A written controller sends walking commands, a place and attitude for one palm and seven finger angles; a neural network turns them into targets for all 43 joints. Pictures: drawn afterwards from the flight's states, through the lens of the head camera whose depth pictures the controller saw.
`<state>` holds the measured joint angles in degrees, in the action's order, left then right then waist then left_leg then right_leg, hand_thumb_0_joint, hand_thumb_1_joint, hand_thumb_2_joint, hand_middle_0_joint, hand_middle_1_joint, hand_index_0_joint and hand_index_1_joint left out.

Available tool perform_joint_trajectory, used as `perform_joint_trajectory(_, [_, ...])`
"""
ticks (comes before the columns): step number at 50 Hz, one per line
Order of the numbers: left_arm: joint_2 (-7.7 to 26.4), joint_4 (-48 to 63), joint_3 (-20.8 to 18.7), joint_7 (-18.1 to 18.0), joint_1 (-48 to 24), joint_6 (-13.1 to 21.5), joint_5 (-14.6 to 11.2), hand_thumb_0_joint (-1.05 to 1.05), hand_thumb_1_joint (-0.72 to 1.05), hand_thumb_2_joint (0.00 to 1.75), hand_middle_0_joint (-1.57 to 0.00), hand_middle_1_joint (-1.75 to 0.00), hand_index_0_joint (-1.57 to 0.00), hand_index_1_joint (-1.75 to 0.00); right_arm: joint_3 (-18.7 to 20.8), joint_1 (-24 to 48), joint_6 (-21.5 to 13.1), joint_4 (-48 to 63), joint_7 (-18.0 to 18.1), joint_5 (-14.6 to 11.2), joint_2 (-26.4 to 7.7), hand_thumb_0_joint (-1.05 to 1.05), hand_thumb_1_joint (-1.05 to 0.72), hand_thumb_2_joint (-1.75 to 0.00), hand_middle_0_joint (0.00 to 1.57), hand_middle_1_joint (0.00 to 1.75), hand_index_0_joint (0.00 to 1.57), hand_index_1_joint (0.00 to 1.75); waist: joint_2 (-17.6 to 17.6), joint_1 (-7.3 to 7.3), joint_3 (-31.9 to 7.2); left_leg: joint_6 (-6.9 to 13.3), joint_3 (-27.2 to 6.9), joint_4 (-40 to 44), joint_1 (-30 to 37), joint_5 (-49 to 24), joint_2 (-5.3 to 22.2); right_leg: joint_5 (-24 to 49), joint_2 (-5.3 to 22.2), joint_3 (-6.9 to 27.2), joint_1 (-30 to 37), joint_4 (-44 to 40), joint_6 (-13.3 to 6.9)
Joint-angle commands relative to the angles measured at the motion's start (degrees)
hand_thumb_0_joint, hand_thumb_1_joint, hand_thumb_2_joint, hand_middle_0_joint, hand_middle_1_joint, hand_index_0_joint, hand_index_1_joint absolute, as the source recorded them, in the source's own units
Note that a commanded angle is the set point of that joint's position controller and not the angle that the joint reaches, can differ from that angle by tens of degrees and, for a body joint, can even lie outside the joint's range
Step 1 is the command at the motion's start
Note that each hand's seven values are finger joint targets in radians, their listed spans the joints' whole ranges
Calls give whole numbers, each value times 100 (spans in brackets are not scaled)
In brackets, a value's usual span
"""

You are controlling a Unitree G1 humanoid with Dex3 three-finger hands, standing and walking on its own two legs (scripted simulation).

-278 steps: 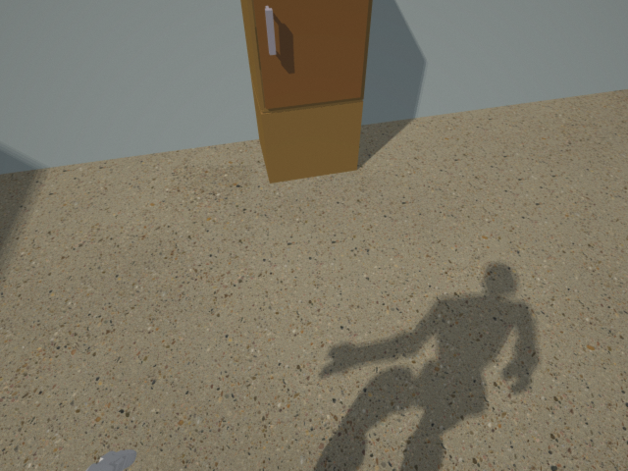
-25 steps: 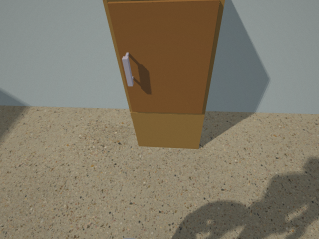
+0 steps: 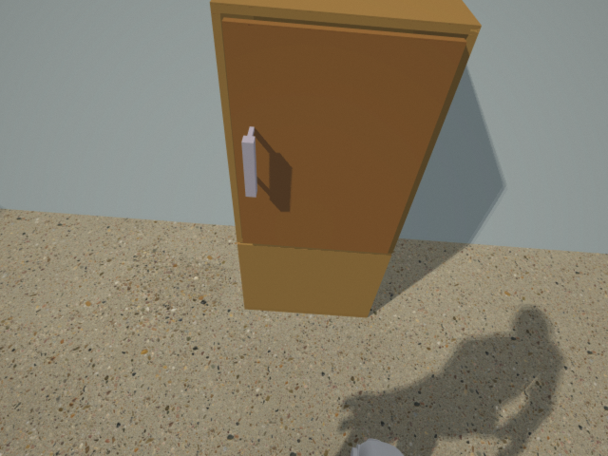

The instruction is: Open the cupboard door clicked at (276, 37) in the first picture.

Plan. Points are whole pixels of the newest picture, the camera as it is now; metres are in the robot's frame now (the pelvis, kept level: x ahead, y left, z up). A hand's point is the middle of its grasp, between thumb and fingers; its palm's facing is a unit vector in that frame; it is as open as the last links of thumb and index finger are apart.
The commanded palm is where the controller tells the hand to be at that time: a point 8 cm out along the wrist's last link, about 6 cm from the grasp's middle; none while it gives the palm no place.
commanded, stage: take the last steps up to it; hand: left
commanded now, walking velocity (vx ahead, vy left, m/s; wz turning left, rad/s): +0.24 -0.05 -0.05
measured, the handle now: (251, 162) +0.69 +0.16 -0.04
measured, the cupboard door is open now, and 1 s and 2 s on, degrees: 0 0 0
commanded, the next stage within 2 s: come to a stop and stand still in 0.18 s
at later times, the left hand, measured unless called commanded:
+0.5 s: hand (222, 406) +0.23 +0.14 -0.17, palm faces +0.02 -0.97 -0.24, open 7.2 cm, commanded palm none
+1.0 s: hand out of the picture +0.14 +0.19 -0.18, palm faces +0.00 -0.98 -0.19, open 7.4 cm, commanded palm none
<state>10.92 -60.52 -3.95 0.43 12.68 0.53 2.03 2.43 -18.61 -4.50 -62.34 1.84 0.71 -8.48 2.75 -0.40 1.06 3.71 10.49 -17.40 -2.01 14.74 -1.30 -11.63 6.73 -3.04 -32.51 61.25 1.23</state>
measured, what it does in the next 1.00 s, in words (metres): walks ahead: right foot, then left foot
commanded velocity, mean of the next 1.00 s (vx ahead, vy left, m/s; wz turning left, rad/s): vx -0.04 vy -0.02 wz -0.01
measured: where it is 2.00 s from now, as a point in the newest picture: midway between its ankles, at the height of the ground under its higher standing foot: outside the picture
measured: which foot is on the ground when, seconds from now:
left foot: down 0.00-0.26, up 0.28-0.64, down 0.66-1.00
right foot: up 0.00-0.24, down 0.26-0.68, up 0.70-1.00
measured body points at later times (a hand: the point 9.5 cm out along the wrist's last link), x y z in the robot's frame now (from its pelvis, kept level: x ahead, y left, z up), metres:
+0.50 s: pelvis +0.14 -0.04 -0.01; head +0.18 -0.06 +0.44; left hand +0.23 +0.19 -0.16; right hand +0.15 -0.26 -0.18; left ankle +0.15 +0.09 -0.71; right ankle +0.19 -0.14 -0.75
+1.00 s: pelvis +0.12 +0.00 +0.00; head +0.15 +0.02 +0.45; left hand +0.14 +0.24 -0.17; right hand +0.19 -0.23 -0.14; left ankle +0.17 +0.09 -0.75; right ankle +0.05 -0.15 -0.70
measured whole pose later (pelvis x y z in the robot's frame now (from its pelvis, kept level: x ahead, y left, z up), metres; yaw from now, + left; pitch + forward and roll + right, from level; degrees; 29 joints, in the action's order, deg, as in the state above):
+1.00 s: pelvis +0.12 +0.00 +0.00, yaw -2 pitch +0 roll -2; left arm 11.5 -61.5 -2.8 -0.7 15.0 -3.7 1.3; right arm 2.0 -9.0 0.0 -58.1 2.2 1.1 -8.1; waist 0.7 0.2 2.3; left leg 2.2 5.5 -23.3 -15.4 8.3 2.3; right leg -27.6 2.0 0.0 -15.2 44.8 2.4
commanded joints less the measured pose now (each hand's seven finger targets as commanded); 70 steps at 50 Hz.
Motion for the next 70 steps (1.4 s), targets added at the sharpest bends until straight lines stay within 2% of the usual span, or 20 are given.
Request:
perform_joint_trajectory(1, [63,348,46,28,-193,-18,-40,0,90,90,-20,-30,-20,-30,45,-722,-51,6,25,33,-546,0,-90,-90,20,30,20,30,-838,81,728,535,-1000,663,174,-2743,1674,190,54,-18,-763,-532,7])
perform_joint_trajectory(7, [51,678,123,32,-1007,75,-85,0,90,90,-20,-30,-20,-30,65,-1100,28,-239,28,109,-645,0,-90,-90,20,30,20,30,-794,310,723,468,-828,112,420,-3751,1754,-132,-219,-299,-10,-2184,-252])
perform_joint_trajectory(11, [365,177,30,-20,632,238,-58,0,90,90,-20,-30,-20,-30,77,-883,59,-245,12,3,-785,0,-90,-90,20,30,20,30,-636,-420,-372,92,-466,-1875,-76,-4265,1377,805,-572,-459,2657,-3340,-460])
perform_joint_trajectory(12, [869,-6,-81,-90,1265,325,-21,0,90,90,-20,-30,-20,-30,51,-998,58,-177,-49,-57,-553,0,-90,-90,20,30,20,30,354,-619,-969,-161,-261,-3289,-1421,-2355,950,2147,511,733,4157,-3257,-834])
perform_joint_trajectory(13, [1263,-121,-167,-112,1640,328,-104,0,90,90,-20,-30,-20,-30,29,-1240,65,-80,-37,-92,-355,0,-90,-90,20,30,20,30,1146,-514,-1462,-382,-260,-5041,-2357,1840,153,3814,1907,2484,4796,-3661,-1595])
perform_joint_trajectory(14, [1205,-49,-128,-149,1389,289,-173,0,90,90,-20,-30,-20,-30,41,-992,127,-61,3,-96,-434,0,-90,-90,20,30,20,30,498,-497,-1176,-287,-928,-5582,-2469,2003,348,3512,1905,2300,4175,-3961,-1844])
perform_joint_trajectory(16, [806,175,1,-214,385,258,-151,0,90,90,-20,-30,-20,-30,7,-645,250,-92,-11,-74,-158,0,-90,-90,20,30,20,30,-8,-153,-172,-388,-1068,-5414,-2346,1463,668,3034,1622,1735,2452,-4263,-1586])
perform_joint_trajectory(19, [479,353,118,-310,-372,180,-76,0,90,90,-20,-30,-20,-30,-70,-890,504,-194,12,-74,111,0,-90,-90,20,30,20,30,-66,308,82,-511,-1048,-3950,-1480,1218,721,3603,1136,512,1198,-4259,-1189])
perform_joint_trajectory(25, [745,426,-70,-311,-68,-53,-51,0,90,90,-20,-30,-20,-30,98,-217,673,235,-37,-25,-166,0,-90,-90,20,30,20,30,558,6,-191,-625,-813,-3302,-1822,961,362,3197,1088,694,1774,-3984,-1271])
perform_joint_trajectory(31, [846,577,-116,-289,-273,-168,-56,0,90,90,-20,-30,-20,-30,155,-60,609,412,-63,-26,-373,0,-90,-90,20,30,20,30,756,196,-345,-590,-761,-1525,-918,-123,324,1917,811,596,1566,-3469,-864])
perform_joint_trajectory(32, [700,587,-86,-277,-201,-201,-79,0,90,90,-20,-30,-20,-30,167,-149,547,405,-72,-16,-509,0,-90,-90,20,30,20,30,216,237,-384,-503,-1004,-902,-436,-744,594,1055,546,406,1228,-3016,-593])
perform_joint_trajectory(33, [388,650,-25,-257,55,-242,-126,0,90,90,-20,-30,-20,-30,211,-63,468,534,-61,46,-947,0,-90,-90,20,30,20,30,-1275,145,-413,-95,-2283,-285,-461,-1955,1694,-600,-169,-67,819,-2293,-160])
perform_joint_trajectory(34, [298,664,17,-275,55,-267,-150,0,90,90,-20,-30,-20,-30,232,233,478,709,-32,76,-1226,0,-90,-90,20,30,20,30,-1890,133,-234,444,-2961,208,-1140,-2632,2426,-2143,-536,12,915,-1307,6])
perform_joint_trajectory(36, [422,501,-25,-272,121,-343,-95,0,90,90,-20,-30,-20,-30,140,810,443,818,68,80,-1023,0,-90,-90,20,30,20,30,-1539,-28,-14,544,-2470,446,-1723,-1481,2064,-1790,-449,636,1100,-461,-37])
perform_joint_trajectory(41, [456,249,1,-173,459,-291,-87,0,90,90,-20,-30,-20,-30,92,773,416,764,114,43,-972,0,-90,-90,20,30,20,30,-961,1,-333,469,-1861,139,-519,-1827,1710,-1229,-502,534,667,-359,112])
perform_joint_trajectory(48, [277,287,113,-148,140,-285,-107,0,90,90,-20,-30,-20,-30,205,256,467,424,86,54,-1096,0,-90,-90,20,30,20,30,-1173,333,-379,547,-2070,140,-49,-1816,1838,-1742,-430,254,1155,-1960,125])
perform_joint_trajectory(52, [207,7,151,-181,677,-218,-120,0,90,90,-20,-30,-20,-30,220,409,481,329,23,17,-1029,0,-90,-90,20,30,20,30,-1135,84,-369,265,-1869,72,-603,-906,1478,-749,-530,1,2078,-3449,17])
perform_joint_trajectory(56, [719,-70,153,-244,573,-93,-106,0,90,90,-20,-30,-20,-30,25,532,524,348,-67,-49,-354,0,-90,-90,20,30,20,30,393,117,242,-476,-900,-749,-1380,251,501,-1066,705,1226,1836,-4988,-549])
perform_joint_trajectory(59, [542,-43,218,-259,221,-28,-136,0,90,90,-20,-30,-20,-30,-2,334,547,120,-93,36,-391,0,-90,-90,20,30,20,30,854,187,612,-456,-918,-896,-892,-286,556,-1334,376,1018,1066,-5016,-515])
perform_joint_trajectory(70, [259,-178,240,-267,630,-74,-179,0,90,90,-20,-30,-20,-30,-71,-377,536,-327,-30,25,-249,0,-90,-90,20,30,20,30,-198,164,921,-456,-985,-668,-994,-263,654,-1701,-2,774,1081,-4752,-407])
